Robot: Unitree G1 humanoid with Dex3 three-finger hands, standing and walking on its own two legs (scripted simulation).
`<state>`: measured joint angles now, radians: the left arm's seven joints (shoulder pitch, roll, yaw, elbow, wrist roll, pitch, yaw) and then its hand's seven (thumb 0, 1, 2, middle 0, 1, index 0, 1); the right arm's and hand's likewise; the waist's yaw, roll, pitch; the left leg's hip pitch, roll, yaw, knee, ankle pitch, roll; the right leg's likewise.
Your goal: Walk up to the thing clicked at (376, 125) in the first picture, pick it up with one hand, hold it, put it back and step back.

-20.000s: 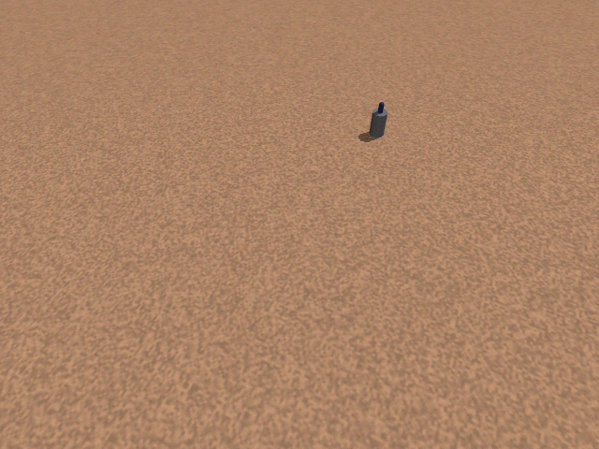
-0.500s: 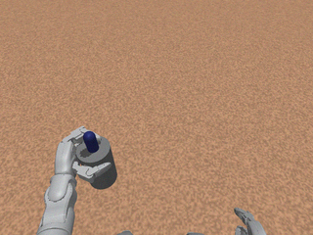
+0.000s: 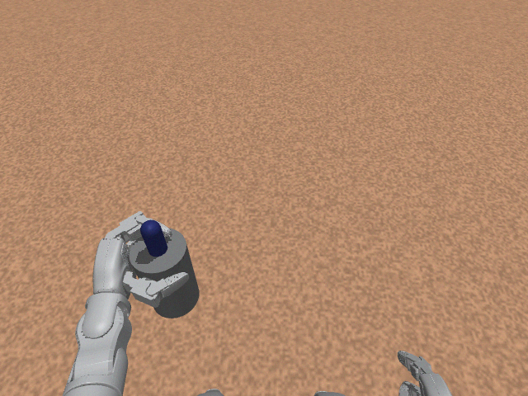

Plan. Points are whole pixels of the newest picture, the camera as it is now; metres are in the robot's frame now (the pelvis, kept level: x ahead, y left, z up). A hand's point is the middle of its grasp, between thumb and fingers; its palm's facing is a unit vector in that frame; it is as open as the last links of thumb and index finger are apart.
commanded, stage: hold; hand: left
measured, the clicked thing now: (164, 264) +0.32 +0.16 +0.01
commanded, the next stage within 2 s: crouch in 0.54 s
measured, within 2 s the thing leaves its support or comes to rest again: neither
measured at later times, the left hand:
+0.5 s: hand (154, 256) +0.32 +0.17 +0.04, palm faces +0.04 -1.00 -0.02, open 9.3 cm
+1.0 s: hand (163, 274) +0.33 +0.17 -0.04, palm faces +0.07 -1.00 -0.01, open 9.3 cm
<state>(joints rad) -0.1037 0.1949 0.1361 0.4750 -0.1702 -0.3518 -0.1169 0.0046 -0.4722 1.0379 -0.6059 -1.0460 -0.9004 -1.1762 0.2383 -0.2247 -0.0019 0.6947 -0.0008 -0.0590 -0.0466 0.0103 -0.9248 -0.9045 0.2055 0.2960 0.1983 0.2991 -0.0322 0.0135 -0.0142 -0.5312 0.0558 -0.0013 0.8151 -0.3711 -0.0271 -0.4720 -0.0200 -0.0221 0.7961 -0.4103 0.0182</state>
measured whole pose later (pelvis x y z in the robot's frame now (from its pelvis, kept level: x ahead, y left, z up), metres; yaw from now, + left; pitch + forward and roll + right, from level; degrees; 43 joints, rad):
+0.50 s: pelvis +0.00 +0.00 +0.00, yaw +0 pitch +5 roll -1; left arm -0.11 0.20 0.14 0.47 -0.18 -0.35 -0.12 0.00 -0.47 1.04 -0.61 -1.05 -0.90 -1.18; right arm 0.24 -0.22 0.00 0.70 0.00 -0.06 -0.05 0.01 -0.93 -0.90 0.21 0.30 0.20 0.30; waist -0.03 0.02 -0.02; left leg -0.53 0.06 -0.01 0.82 -0.37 -0.03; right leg -0.47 -0.02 -0.03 0.80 -0.41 0.02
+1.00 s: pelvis -0.02 +0.00 -0.03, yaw +0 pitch +12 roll -1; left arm -0.26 0.21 0.20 0.73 -0.14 -0.52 -0.12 0.00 -0.45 1.01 -0.60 -1.04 -0.90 -1.17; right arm 0.20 -0.23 -0.02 0.70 -0.03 -0.07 0.00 0.01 -0.89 -0.90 0.21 0.30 0.20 0.30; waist -0.05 -0.01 -0.04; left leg -0.82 0.06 -0.02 1.02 -0.41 -0.02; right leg -0.76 -0.02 -0.02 1.01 -0.46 0.02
